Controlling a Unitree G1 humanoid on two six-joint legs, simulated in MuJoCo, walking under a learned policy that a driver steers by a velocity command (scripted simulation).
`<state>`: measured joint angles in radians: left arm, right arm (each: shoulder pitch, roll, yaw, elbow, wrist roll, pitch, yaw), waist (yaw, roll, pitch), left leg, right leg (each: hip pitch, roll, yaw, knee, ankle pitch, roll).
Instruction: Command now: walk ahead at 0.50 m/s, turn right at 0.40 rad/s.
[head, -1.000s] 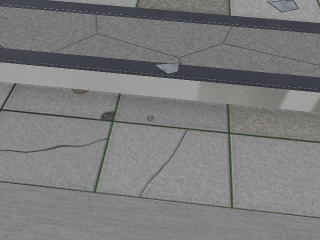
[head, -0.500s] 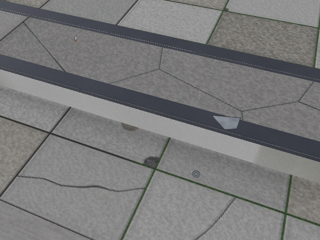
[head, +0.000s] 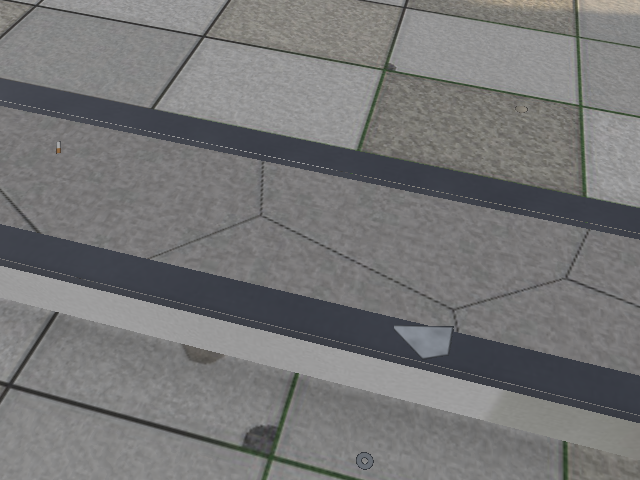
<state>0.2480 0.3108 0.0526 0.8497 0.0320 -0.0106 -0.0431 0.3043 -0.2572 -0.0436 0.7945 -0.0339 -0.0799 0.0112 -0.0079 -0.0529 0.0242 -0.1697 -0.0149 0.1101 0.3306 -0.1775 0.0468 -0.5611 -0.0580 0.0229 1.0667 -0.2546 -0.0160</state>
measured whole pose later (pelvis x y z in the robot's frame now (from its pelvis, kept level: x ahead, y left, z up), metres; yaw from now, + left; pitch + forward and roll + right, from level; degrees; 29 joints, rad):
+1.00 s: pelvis +0.50 -0.12 -0.01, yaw -31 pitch +2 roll +1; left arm 0.15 0.22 0.03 0.69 0.05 0.00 -0.01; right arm 0.43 -0.21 -0.03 0.95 -0.03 -0.08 -0.01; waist -0.03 -0.07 0.00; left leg -0.17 -0.01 0.09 0.40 -0.26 0.04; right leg -0.88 0.06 0.08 1.72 -0.41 -0.06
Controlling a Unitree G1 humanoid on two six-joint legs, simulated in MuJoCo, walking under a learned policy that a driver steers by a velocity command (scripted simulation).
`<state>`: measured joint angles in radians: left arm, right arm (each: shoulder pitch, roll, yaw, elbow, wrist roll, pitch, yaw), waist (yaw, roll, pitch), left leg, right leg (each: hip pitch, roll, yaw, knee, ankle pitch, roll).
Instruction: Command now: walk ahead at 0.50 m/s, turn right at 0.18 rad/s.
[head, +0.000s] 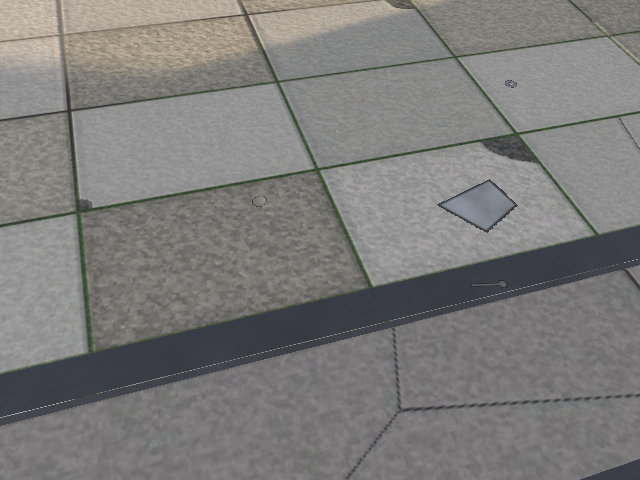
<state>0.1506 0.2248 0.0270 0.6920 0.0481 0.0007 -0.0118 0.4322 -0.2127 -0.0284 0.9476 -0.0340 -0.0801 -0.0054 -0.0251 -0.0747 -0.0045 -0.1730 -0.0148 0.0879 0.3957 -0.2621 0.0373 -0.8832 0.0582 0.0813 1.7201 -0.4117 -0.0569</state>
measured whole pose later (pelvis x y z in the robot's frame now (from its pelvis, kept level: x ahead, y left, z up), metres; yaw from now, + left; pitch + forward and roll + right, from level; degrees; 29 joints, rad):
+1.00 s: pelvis +0.58 -0.07 +0.15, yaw +21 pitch +1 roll +2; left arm 0.15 0.25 0.04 0.72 -0.01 -0.14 -0.01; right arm 0.36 -0.26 -0.09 0.77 0.02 -0.04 0.02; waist -0.04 0.01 0.00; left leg -0.23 -0.16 0.01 0.42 -0.21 0.15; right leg -0.52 -0.04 0.08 1.29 -0.31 0.00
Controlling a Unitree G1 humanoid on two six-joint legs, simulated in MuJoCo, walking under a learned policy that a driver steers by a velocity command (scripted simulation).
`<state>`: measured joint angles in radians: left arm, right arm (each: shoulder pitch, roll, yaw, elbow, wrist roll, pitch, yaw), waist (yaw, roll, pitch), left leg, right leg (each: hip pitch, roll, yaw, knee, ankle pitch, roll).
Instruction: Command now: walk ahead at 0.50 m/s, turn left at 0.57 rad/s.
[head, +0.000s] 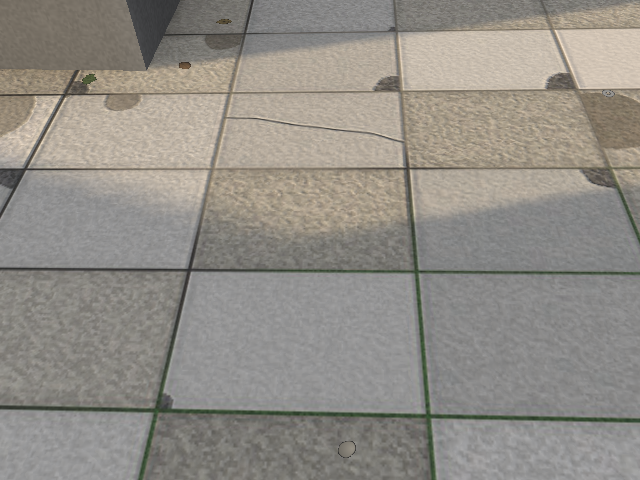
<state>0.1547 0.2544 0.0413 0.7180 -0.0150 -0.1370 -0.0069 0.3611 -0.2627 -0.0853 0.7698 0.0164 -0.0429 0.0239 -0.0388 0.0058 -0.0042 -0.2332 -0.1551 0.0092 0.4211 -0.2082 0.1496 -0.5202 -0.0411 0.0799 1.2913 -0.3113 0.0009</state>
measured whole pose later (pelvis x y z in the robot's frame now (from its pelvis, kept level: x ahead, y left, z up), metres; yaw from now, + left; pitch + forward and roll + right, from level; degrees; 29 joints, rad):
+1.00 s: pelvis +0.50 +0.09 +0.01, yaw +25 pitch +2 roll +1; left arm 0.19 0.30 0.06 0.80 -0.03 -0.05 -0.01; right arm 0.32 -0.24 -0.06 0.72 -0.02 -0.08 0.02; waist -0.02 -0.05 0.00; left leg -0.15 -0.04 0.09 0.32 -0.21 0.06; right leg -0.72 -0.11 0.07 1.07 -0.15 0.02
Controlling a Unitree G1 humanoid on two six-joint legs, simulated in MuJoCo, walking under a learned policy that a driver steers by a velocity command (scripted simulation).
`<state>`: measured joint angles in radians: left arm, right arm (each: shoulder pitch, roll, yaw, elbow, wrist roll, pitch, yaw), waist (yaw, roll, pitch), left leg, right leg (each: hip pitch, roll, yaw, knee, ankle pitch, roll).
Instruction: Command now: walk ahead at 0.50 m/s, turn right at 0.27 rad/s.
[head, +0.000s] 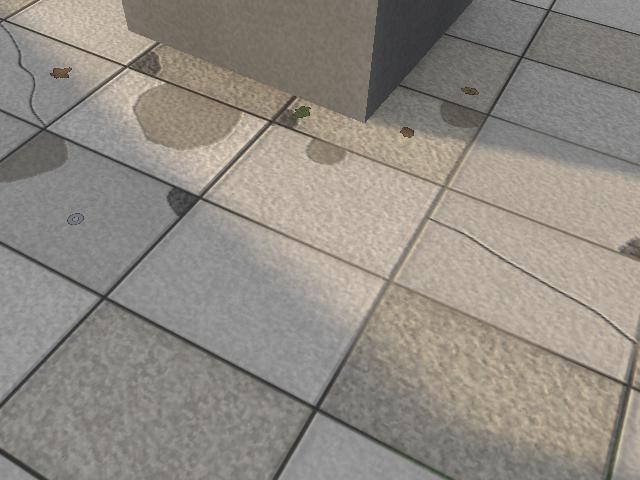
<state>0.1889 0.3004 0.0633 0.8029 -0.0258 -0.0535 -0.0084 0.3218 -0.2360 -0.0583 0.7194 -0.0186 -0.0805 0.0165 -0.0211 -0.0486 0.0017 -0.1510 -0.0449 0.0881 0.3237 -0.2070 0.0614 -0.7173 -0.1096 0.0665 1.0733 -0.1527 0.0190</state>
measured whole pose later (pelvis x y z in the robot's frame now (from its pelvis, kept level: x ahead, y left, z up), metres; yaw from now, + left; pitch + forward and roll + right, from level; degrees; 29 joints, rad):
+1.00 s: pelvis +0.31 -0.04 -0.01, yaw -35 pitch +2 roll -1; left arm 0.18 0.32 0.09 0.63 -0.02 0.08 0.01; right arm 0.16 -0.25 -0.06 0.67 -0.02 0.01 -0.05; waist -0.01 -0.04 0.03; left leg -0.30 0.06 0.04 0.47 -0.21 -0.01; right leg -0.53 0.02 0.04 1.03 -0.41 0.09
